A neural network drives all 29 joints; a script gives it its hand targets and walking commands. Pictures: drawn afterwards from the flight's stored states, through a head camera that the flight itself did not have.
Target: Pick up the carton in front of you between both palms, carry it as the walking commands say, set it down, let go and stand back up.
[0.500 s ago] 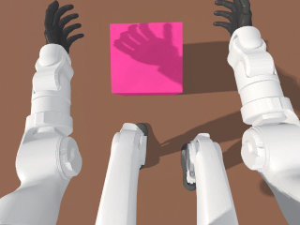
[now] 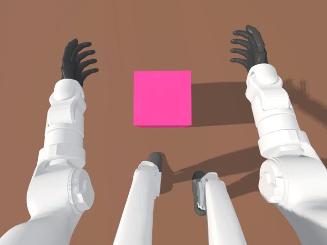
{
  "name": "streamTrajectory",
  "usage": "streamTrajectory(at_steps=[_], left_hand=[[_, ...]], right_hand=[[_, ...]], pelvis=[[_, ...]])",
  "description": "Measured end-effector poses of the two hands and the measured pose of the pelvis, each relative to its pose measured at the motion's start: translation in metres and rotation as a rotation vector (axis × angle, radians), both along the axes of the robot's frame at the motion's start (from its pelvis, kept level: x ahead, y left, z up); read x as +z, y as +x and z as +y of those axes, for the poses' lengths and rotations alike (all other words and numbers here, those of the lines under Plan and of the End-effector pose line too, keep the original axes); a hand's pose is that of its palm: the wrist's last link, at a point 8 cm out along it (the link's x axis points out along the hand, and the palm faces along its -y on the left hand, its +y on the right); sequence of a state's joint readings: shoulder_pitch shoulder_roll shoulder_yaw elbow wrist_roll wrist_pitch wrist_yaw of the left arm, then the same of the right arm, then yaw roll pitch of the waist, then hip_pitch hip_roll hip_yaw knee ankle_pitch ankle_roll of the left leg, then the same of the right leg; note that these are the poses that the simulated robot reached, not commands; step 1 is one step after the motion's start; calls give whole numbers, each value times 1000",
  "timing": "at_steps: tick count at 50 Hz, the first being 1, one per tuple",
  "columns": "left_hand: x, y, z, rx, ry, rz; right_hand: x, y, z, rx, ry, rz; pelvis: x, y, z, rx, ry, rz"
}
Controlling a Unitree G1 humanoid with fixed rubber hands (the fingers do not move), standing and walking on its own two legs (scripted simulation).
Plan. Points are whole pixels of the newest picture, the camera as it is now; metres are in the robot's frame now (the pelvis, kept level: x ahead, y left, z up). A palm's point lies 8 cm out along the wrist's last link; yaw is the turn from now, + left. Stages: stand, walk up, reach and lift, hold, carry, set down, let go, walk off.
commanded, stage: let go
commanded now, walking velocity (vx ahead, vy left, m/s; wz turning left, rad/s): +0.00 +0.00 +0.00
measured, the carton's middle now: (163, 103) +0.47 +0.09 -0.51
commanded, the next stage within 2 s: stand in 1.24 s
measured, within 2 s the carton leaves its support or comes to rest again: neither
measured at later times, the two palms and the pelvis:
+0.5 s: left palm (36, 144) +0.30 +0.26 +0.02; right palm (317, 135) +0.36 -0.18 +0.01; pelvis +0.06 +0.01 +0.11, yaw +2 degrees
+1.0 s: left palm (39, 198) +0.24 +0.21 +0.07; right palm out of the picture +0.26 -0.25 +0.08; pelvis +0.09 -0.03 +0.14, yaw +3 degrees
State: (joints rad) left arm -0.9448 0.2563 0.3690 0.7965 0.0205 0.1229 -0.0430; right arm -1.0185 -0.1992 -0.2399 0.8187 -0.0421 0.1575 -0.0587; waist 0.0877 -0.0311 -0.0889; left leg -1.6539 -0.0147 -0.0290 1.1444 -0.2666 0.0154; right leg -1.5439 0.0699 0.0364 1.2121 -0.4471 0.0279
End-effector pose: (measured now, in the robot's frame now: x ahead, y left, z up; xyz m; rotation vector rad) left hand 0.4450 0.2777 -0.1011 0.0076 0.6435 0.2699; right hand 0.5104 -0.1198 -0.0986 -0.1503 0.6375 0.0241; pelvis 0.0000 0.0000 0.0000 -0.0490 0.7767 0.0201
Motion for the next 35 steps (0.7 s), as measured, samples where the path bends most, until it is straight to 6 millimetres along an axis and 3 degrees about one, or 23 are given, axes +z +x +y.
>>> streamTrajectory(at_steps=[4,8,12,18,35], left_hand=[[13,-14,-2,-58,28,41],[28,-40,-3,-118,53,98],[50,-66,0,-149,66,134],[85,-99,0,-161,67,144],[162,-203,-41,-161,63,167]], right_hand=[[14,-19,-7,-13,-42,23],[29,-51,-17,-32,-75,63],[48,-82,-26,-41,-81,90],[79,-110,-38,-28,-77,96],[152,-215,-99,-22,-70,123]], pelvis=[[20,8,2,1,-1,-25],[43,19,5,4,1,-77],[63,31,8,7,6,-144],[86,48,12,12,20,-244],[135,82,-6,18,68,-605]])
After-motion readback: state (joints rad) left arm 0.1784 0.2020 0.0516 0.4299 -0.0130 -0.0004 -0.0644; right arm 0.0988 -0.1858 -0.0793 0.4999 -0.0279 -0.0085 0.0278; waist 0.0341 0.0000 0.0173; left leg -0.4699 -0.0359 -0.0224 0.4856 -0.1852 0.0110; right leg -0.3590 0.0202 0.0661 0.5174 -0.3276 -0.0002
